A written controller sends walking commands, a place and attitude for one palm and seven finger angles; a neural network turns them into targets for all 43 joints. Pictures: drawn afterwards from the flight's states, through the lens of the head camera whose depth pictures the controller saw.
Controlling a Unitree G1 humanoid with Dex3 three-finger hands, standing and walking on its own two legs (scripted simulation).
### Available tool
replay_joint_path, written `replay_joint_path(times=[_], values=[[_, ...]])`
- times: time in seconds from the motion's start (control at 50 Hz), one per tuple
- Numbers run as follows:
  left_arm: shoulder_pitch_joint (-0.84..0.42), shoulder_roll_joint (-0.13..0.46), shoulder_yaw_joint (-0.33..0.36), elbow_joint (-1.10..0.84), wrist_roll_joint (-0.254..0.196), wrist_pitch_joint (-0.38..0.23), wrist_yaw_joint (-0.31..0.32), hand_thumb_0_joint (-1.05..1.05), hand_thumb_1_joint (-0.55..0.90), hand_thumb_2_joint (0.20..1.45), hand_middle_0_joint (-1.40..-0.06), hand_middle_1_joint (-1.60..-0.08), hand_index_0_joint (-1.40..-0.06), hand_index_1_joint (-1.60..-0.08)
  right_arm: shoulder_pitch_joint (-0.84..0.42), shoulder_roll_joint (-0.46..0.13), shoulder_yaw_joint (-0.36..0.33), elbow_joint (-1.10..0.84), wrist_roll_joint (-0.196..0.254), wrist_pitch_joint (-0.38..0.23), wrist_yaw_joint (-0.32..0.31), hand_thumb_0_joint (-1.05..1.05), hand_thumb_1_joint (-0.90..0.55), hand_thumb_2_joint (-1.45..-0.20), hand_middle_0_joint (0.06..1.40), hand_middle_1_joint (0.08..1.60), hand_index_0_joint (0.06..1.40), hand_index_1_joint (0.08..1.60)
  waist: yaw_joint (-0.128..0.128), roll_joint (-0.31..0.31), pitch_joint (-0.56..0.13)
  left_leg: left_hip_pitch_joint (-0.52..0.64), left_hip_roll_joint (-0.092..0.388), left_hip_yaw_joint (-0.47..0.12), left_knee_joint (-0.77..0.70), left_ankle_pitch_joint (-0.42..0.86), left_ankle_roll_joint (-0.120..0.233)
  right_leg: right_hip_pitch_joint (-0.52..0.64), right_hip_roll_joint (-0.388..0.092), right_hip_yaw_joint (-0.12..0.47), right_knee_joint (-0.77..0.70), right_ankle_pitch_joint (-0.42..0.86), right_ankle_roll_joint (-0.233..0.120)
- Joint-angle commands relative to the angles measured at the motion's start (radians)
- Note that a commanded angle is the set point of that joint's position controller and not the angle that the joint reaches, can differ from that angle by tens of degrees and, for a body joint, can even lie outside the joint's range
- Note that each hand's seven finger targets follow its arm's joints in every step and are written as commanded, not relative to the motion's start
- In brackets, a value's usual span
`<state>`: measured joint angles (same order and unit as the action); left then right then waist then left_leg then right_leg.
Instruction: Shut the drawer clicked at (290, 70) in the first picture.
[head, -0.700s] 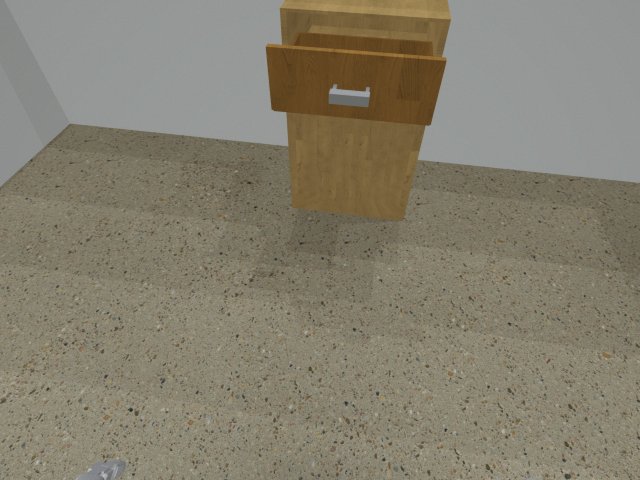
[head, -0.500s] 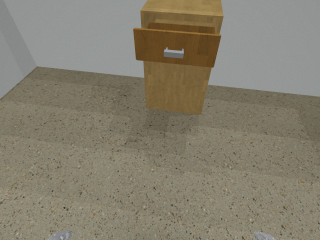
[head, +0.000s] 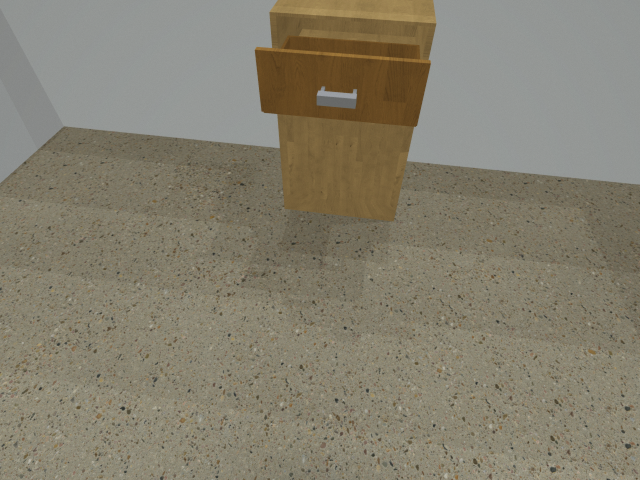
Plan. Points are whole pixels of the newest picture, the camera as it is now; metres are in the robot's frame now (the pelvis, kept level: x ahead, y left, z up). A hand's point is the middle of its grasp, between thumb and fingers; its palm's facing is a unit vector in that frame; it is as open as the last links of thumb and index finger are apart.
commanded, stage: stand and wait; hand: left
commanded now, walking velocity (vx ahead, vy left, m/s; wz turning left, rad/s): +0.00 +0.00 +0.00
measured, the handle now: (337, 95) +1.05 +0.01 -0.04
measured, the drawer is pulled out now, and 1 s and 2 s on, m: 0.27 0.27 0.27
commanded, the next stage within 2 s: look at it before walking up in 0.12 s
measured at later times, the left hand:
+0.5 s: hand out of the picture +0.07 +0.24 -0.15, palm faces -0.03 -0.94 -0.33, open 7.4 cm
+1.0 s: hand out of the picture +0.06 +0.23 -0.17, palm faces -0.03 -0.96 -0.29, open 7.4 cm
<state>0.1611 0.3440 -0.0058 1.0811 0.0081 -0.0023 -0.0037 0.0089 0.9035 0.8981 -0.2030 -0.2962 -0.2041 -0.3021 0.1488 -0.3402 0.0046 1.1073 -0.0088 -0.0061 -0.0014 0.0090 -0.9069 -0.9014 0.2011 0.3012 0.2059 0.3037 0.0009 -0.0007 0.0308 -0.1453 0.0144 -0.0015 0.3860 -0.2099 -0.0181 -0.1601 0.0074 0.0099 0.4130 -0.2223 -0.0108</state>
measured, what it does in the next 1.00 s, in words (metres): stands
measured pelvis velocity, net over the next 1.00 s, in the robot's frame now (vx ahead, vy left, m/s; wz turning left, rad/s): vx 0.01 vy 0.01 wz -0.05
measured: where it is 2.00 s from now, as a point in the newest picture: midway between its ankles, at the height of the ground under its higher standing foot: (348, 437)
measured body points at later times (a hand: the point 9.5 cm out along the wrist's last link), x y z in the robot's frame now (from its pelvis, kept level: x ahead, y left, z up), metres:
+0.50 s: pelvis -0.01 +0.00 +0.00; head -0.01 +0.00 +0.45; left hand +0.07 +0.29 -0.13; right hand +0.07 -0.29 -0.13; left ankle +0.00 +0.13 -0.74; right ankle +0.00 -0.11 -0.74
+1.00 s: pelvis +0.01 +0.01 +0.00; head +0.01 +0.01 +0.45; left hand +0.06 +0.28 -0.15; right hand +0.07 -0.27 -0.14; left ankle +0.00 +0.13 -0.74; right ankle +0.00 -0.11 -0.74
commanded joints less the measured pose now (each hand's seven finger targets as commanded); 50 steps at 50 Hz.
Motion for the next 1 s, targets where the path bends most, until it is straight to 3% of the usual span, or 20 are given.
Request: replay_joint_path(times=[0.0,0.44,0.82,0.86,0.92,0.98], values=[[-0.056,0.203,0.041,-0.064,0.0,-0.028,0.017,0.0,0.9,0.9,-0.2,-0.3,-0.2,-0.3,-0.065,-0.192,-0.038,-0.063,-0.002,-0.028,-0.013,0.0,-0.9,-0.9,0.2,0.3,0.2,0.3,0.0,-0.005,-0.059,-0.002,0.1,-0.09,-0.061,0.101,0.042,0.005,-0.124,0.117,-0.084,0.107,-0.028],[-0.055,0.198,0.041,-0.064,0.003,-0.028,0.014,0.0,0.9,0.9,-0.2,-0.3,-0.2,-0.3,-0.06,-0.192,-0.036,-0.057,-0.002,-0.029,-0.01,0.0,-0.9,-0.9,0.2,0.3,0.2,0.3,0.001,0.006,-0.045,-0.004,0.102,-0.092,-0.08,0.076,0.039,-0.013,-0.118,0.126,-0.11,0.055,-0.023],[-0.037,0.192,0.039,-0.048,0.003,-0.03,0.016,0.0,0.9,0.9,-0.2,-0.3,-0.2,-0.3,-0.059,-0.189,-0.037,-0.048,0.001,-0.031,-0.013,0.0,-0.9,-0.9,0.2,0.3,0.2,0.3,0.001,0.003,-0.065,0.025,0.109,-0.091,-0.082,0.135,0.04,0.013,-0.121,0.111,-0.099,0.142,-0.019],[0.034,0.076,0.016,-0.018,0.003,-0.01,0.018,0.0,0.9,0.9,-0.2,-0.3,-0.2,-0.3,0.008,-0.068,-0.012,-0.022,-0.007,-0.016,-0.008,0.0,-0.9,-0.9,0.2,0.3,0.2,0.3,0.001,-0.019,-0.068,0.028,0.1,-0.051,-0.052,-0.002,0.022,-0.003,-0.11,0.121,-0.092,-0.015,-0.011],[0.076,0.082,0.032,-0.031,0.012,0.007,0.004,0.0,0.9,0.9,-0.2,-0.3,-0.2,-0.3,0.048,-0.068,-0.026,-0.031,-0.014,-0.007,-0.005,0.0,-0.9,-0.9,0.2,0.3,0.2,0.3,0.005,-0.028,0.046,-0.066,0.084,-0.03,-0.023,-0.292,0.03,-0.101,-0.089,0.182,-0.097,-0.308,-0.041],[0.099,0.072,0.049,-0.066,0.014,0.006,-0.008,0.0,0.9,0.9,-0.2,-0.3,-0.2,-0.3,0.093,-0.081,-0.043,-0.054,-0.015,-0.015,-0.006,0.0,-0.9,-0.9,0.2,0.3,0.2,0.3,-0.005,0.018,0.1,-0.068,0.119,-0.066,-0.024,-0.376,0.061,-0.199,-0.049,0.184,-0.011,-0.351,-0.065]])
